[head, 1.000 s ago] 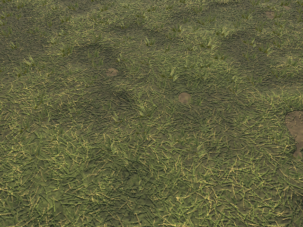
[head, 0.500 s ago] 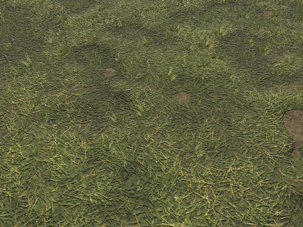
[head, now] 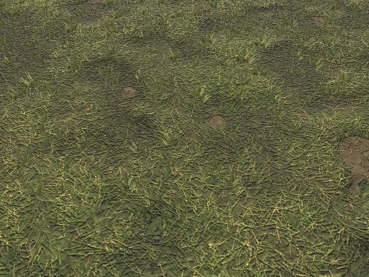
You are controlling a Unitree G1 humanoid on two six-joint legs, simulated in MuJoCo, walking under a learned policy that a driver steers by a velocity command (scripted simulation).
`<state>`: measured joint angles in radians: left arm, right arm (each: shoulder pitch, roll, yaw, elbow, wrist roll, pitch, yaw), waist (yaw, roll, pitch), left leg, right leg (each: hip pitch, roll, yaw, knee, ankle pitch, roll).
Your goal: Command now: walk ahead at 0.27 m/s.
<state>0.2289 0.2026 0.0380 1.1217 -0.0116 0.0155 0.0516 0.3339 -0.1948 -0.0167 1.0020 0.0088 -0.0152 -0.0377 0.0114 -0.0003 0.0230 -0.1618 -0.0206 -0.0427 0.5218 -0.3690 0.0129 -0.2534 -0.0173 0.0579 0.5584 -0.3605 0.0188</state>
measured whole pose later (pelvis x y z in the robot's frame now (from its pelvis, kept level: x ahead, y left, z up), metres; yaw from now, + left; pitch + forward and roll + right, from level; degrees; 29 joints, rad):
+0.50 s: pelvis +0.19 -0.06 +0.00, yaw +0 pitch +3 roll +0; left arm 0.56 0.15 0.02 1.09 0.02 -0.12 -0.01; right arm 0.01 -0.24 -0.03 0.79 -0.03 -0.03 0.07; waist 0.08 0.03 -0.04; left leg -0.76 0.10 0.06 0.90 -0.03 0.05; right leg 0.13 0.04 -0.05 0.11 -0.29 -0.04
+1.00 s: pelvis +0.62 -0.01 -0.01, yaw -10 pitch +0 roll +2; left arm 0.09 0.24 0.03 0.82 0.01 -0.04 -0.06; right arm 0.49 -0.21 -0.03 1.04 -0.02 -0.13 0.01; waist -0.04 -0.02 0.03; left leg 0.17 -0.10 0.26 0.17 -0.36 0.07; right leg -0.81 -0.08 -0.09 0.92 0.09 -0.13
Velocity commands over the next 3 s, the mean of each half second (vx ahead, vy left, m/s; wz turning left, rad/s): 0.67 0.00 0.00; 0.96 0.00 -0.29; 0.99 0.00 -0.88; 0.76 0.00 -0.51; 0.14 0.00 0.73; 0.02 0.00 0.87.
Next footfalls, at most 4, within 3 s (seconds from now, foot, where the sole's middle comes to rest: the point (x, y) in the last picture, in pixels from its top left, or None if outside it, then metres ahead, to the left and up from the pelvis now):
0.66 left None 0.52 0.05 -0.77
1.14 right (216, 184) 0.93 -0.09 -0.77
1.54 left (216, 111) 1.38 -0.11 -0.77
1.94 right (296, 104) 1.44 -0.54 -0.77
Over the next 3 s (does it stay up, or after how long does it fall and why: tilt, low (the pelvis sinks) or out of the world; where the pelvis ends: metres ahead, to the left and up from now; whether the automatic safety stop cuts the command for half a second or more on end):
stays up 1.55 -0.46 0.00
